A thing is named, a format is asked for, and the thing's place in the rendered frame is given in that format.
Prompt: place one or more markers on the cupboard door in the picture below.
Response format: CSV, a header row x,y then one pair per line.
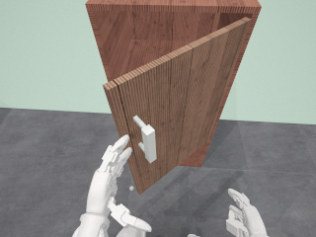
x,y
179,95

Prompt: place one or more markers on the left robot forearm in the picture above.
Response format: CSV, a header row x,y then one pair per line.
x,y
92,225

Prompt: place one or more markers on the robot left thigh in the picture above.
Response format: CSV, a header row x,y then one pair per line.
x,y
131,232

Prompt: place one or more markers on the handle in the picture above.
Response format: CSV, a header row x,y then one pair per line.
x,y
149,140

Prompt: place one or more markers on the robot left hand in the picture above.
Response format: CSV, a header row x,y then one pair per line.
x,y
104,183

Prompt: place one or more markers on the robot right hand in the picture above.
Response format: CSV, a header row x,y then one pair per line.
x,y
248,221

